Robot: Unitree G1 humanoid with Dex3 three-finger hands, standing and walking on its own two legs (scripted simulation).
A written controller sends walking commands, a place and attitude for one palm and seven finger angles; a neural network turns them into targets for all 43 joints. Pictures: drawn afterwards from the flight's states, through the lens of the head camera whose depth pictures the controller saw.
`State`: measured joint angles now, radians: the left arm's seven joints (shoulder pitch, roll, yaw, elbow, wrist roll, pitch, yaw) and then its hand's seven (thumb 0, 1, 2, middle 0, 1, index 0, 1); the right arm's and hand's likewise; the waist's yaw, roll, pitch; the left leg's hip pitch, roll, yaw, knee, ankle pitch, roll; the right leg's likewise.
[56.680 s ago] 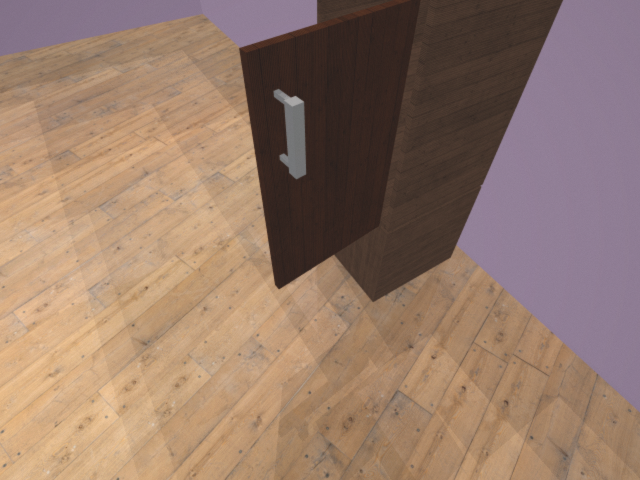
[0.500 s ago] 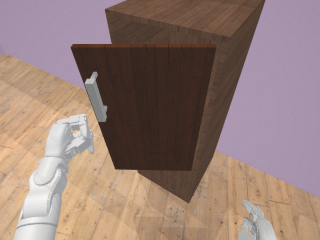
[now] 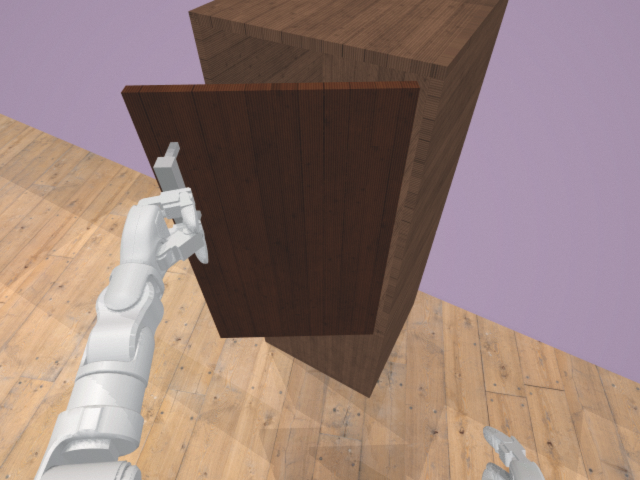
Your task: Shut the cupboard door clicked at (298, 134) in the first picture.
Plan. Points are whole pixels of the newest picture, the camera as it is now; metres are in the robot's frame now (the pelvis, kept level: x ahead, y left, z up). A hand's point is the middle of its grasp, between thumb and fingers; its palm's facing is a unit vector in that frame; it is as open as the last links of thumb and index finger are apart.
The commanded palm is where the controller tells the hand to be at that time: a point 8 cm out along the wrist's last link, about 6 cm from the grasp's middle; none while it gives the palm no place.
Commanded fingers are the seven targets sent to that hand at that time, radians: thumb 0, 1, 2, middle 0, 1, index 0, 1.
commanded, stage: bring the fist close to the handle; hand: left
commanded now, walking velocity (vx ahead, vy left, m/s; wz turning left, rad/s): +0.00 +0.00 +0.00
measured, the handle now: (183, 194) +0.45 +0.21 +0.12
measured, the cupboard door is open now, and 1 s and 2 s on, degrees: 31 22 8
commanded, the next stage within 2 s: push the door shut along its arc in 0.28 s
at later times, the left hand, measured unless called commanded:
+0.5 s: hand (195, 240) +0.37 +0.17 +0.12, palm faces +0.06 -1.00 -0.03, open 3.1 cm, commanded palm +0.35 +0.22 +0.13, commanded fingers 0.00 0.90 0.90 -1.30 -1.50 -1.30 -1.50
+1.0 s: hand (204, 206) +0.43 +0.17 +0.13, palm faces -0.06 -1.00 -0.04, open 3.1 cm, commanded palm +0.42 +0.21 +0.13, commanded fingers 0.00 0.90 0.90 -1.30 -1.50 -1.30 -1.50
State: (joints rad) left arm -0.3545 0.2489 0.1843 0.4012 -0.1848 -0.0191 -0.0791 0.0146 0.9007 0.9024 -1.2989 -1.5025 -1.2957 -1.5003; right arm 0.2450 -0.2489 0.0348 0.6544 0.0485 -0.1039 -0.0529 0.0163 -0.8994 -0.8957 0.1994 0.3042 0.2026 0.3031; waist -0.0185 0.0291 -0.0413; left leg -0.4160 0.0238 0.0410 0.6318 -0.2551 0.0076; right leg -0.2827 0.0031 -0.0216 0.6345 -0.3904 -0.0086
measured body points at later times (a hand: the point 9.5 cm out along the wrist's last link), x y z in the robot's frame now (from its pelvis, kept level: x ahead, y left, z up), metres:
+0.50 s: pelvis +0.00 +0.00 +0.00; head +0.00 -0.01 +0.45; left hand +0.36 +0.23 +0.13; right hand +0.15 -0.25 -0.09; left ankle +0.04 +0.12 -0.72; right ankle -0.04 -0.11 -0.72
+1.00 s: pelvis -0.01 +0.00 -0.01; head +0.02 +0.00 +0.44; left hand +0.42 +0.23 +0.13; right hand +0.07 -0.26 -0.12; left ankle +0.04 +0.12 -0.72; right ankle -0.04 -0.11 -0.72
